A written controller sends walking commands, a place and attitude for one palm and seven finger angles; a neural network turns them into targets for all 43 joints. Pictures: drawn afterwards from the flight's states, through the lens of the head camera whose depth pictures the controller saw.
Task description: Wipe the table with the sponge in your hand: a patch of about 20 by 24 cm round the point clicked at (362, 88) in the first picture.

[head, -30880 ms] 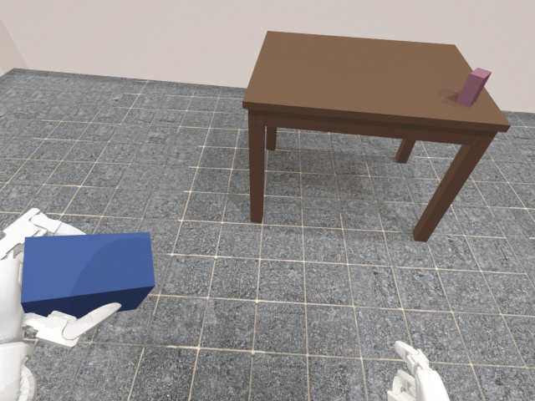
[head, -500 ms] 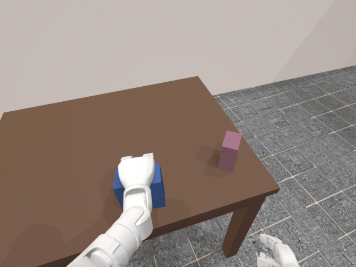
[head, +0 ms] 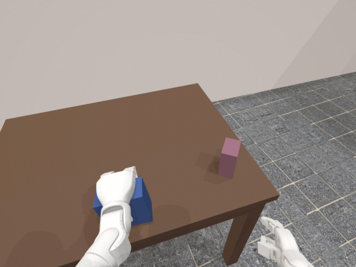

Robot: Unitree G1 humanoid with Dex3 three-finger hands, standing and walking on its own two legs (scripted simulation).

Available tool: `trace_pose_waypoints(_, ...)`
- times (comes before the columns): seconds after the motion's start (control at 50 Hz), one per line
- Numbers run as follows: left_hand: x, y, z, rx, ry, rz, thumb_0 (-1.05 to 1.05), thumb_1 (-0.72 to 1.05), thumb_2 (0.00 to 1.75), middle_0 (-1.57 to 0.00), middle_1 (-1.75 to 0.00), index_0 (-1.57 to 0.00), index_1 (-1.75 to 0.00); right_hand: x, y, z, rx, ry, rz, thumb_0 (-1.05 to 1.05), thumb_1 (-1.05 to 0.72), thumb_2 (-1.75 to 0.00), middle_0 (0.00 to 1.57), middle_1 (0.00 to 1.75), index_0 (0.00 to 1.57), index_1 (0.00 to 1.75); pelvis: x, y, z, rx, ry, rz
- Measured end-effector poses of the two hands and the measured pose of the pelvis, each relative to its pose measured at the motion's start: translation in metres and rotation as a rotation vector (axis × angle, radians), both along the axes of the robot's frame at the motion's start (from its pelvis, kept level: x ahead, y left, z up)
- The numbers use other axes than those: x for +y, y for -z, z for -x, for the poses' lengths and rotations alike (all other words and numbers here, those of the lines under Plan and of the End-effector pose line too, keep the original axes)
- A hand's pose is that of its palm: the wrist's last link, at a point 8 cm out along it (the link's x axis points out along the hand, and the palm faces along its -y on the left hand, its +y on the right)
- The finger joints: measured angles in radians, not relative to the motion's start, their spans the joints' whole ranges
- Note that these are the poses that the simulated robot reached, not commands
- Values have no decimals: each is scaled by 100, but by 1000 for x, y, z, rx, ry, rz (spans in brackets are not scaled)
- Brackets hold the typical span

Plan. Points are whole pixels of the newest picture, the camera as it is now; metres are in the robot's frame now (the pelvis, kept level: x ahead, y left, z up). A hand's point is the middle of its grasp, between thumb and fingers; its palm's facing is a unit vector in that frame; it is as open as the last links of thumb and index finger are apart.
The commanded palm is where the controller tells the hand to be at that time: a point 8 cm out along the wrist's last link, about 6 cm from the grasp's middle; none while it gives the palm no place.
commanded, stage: slide back across to the middle lane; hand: left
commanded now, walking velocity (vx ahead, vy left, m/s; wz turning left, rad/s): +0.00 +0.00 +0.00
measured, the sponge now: (127, 208) +0.27 +0.18 -0.05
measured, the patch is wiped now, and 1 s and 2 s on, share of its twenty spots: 1.00 1.00 1.00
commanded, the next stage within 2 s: wipe forward along the middle lane in 0.14 s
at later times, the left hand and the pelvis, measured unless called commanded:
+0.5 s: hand (112, 197) +0.28 +0.22 -0.01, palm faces -0.07 -0.07 -1.00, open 10.2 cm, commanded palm +0.26 +0.22 +0.03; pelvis -0.01 +0.00 +0.00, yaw +1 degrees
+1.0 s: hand (112, 178) +0.34 +0.24 -0.01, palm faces -0.11 +0.00 -0.99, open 10.1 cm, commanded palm +0.32 +0.24 +0.02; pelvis -0.03 -0.01 -0.01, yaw +1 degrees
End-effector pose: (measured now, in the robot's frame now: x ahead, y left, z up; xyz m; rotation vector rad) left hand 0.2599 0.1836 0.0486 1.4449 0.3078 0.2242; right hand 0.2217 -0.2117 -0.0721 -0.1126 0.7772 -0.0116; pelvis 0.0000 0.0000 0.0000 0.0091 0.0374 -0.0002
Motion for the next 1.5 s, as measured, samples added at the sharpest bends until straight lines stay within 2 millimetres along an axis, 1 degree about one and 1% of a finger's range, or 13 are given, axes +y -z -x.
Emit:
trace_pose_waypoints(0.1, 10, 0, 4, 9, -17, 1, -1, -48, 103, -68, -135, -70, -138, 2, -1, -1, -11, -3, 5, 1, -91, -90, 20, 30, 19, 30, 0, 0, 1, -3, -1, 0)
trace_pose_waypoints(0.22, 21, 0, 9, 17, -26, -7, -1, -49, 104, -68, -135, -70, -138, 3, 3, 4, -9, 0, 6, 1, -91, -90, 20, 30, 19, 30, 1, 0, 1, -1, 0, 1)
trace_pose_waypoints(0.3, 24, 2, 11, 24, -22, -12, -1, -49, 104, -68, -135, -70, -138, 2, 7, 10, 6, 4, 13, 1, -91, -90, 20, 30, 19, 30, 2, 0, 3, 1, -4, 1)
trace_pose_waypoints(0.38, 25, 6, 8, 43, -17, -21, -2, -49, 104, -69, -134, -71, -138, 0, 13, 17, 30, 10, 28, 1, -91, -90, 20, 30, 19, 30, 3, 1, 5, 8, -11, 2)
trace_pose_waypoints(0.5, 29, 4, -5, 40, -23, -48, -3, -51, 104, -70, -133, -73, -136, -3, 25, 31, 71, 22, 46, 1, -91, -90, 20, 30, 19, 30, 2, 3, 12, 30, -19, 1)
trace_pose_waypoints(0.62, 32, 5, -21, 58, -28, -82, -2, -51, 104, -71, -132, -74, -135, -9, 36, 51, 116, 40, 56, 1, -91, -90, 20, 30, 20, 30, -1, 5, 18, 57, -24, 0)
trace_pose_waypoints(0.84, 39, 6, -44, 74, -27, -104, -1, -53, 104, -73, -131, -75, -134, -32, 54, 94, 204, 99, 86, 1, -91, -90, 20, 30, 20, 30, -8, 11, 27, 102, -21, 1)
trace_pose_waypoints(0.98, 44, 4, -60, 81, -25, -119, -1, -53, 105, -74, -130, -76, -133, -46, 61, 119, 254, 135, 110, 1, -91, -90, 20, 30, 20, 30, -12, 13, 32, 125, -21, 2)
trace_pose_waypoints(1.1, 51, 3, -74, 88, -33, -118, 0, -53, 105, -74, -130, -76, -133, -54, 64, 136, 287, 164, 118, 1, -91, -90, 20, 30, 20, 30, -14, 14, 32, 146, -16, 4)
trace_pose_waypoints(1.28, 59, 4, -91, 100, -33, -127, 0, -54, 105, -74, -130, -76, -133, -58, 69, 153, 333, 182, 126, 1, -91, -90, 20, 30, 20, 30, -13, 16, 30, 176, -14, 9)
trace_pose_waypoints(1.5, 68, 4, -111, 103, -40, -136, 0, -54, 105, -74, -130, -77, -133, -54, 71, 159, 363, 189, 130, 0, -91, -90, 20, 30, 20, 30, -8, 18, 26, 208, -14, 17)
